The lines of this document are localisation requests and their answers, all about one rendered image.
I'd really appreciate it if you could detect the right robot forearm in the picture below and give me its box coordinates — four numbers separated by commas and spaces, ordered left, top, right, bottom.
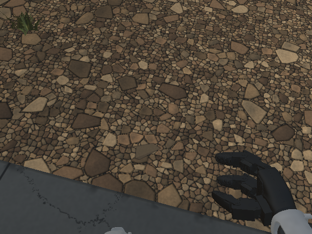
270, 209, 312, 234

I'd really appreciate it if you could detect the robot right hand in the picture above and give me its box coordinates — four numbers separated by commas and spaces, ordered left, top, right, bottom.
212, 150, 297, 226

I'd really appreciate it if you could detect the left robot shin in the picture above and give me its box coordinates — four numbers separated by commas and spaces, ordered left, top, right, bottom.
111, 227, 125, 231

